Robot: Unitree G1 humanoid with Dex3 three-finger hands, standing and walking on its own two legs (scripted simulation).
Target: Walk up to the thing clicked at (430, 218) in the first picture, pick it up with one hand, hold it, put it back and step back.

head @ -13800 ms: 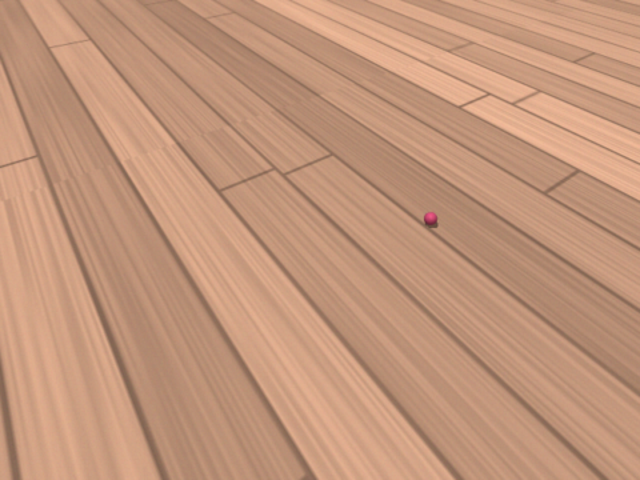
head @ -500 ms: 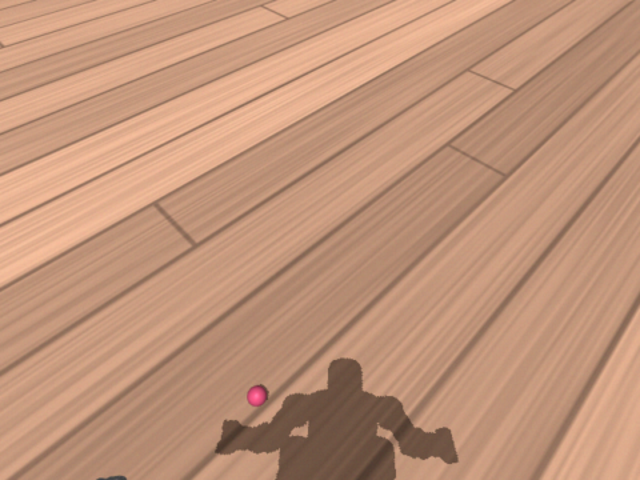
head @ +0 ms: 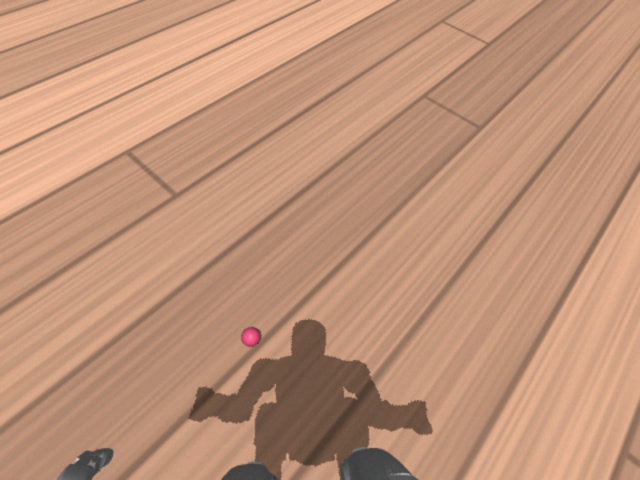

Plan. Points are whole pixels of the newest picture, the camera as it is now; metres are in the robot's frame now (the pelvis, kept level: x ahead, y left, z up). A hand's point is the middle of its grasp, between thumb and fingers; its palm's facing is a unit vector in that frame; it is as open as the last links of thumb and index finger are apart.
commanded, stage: walk up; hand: left
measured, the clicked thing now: (250, 336) +0.52 +0.19 -0.73
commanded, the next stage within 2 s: stand in 2.00 s
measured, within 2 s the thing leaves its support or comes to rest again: neither
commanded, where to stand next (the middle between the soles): +0.15 -0.07 m, yaw +3 degrees
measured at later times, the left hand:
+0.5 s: hand out of the picture -0.01 +0.21 -0.14, palm faces +0.02 -0.92 -0.40, open 7.4 cm
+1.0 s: hand out of the picture -0.22 +0.18 -0.14, palm faces +0.05 -0.91 -0.41, open 7.4 cm
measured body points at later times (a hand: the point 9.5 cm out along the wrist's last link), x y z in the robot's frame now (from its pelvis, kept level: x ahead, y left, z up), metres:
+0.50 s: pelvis -0.14 -0.05 -0.01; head -0.07 -0.05 +0.44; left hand -0.01 +0.26 -0.11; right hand -0.04 -0.38 -0.12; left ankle -0.18 +0.07 -0.70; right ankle -0.07 -0.15 -0.73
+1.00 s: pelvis -0.22 -0.09 +0.00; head -0.22 -0.10 +0.45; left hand -0.22 +0.23 -0.11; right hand -0.10 -0.40 -0.12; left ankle -0.20 +0.05 -0.70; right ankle -0.24 -0.22 -0.73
